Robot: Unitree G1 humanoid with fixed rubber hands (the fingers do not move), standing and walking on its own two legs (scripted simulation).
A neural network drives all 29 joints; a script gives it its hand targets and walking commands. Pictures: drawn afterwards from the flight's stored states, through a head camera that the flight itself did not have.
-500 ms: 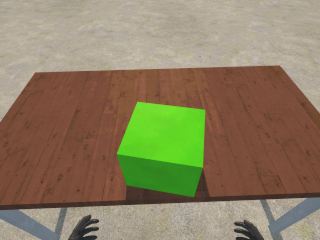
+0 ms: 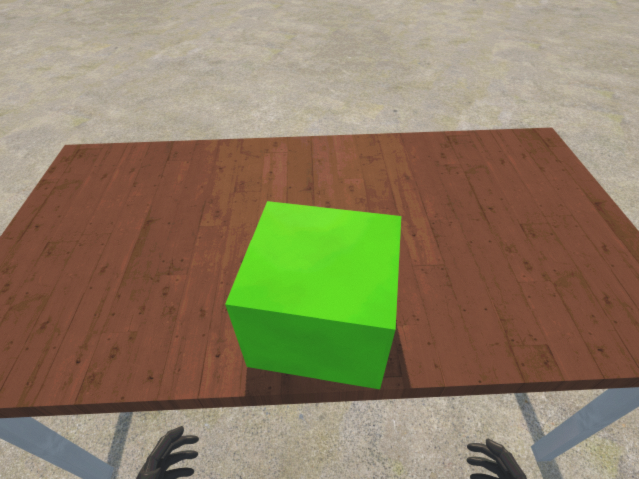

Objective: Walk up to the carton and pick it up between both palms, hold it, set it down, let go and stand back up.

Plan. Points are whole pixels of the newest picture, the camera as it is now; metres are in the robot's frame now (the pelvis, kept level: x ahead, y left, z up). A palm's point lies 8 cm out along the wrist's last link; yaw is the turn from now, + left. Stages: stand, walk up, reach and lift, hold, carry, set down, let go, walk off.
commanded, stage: let go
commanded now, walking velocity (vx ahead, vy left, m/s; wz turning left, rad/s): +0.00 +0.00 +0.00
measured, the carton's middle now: (322, 293) +0.41 +0.03 -0.03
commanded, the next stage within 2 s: stand in 0.24 s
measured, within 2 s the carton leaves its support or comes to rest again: neither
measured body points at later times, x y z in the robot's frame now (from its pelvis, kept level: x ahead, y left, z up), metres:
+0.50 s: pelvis -0.01 +0.00 -0.01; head -0.02 +0.00 +0.44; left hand +0.12 +0.28 -0.11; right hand +0.11 -0.29 -0.12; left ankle -0.02 +0.14 -0.74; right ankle +0.01 -0.13 -0.74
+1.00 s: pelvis -0.02 +0.01 +0.00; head -0.02 +0.01 +0.45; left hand +0.03 +0.31 -0.13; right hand +0.06 -0.28 -0.13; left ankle -0.03 +0.14 -0.74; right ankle +0.01 -0.13 -0.74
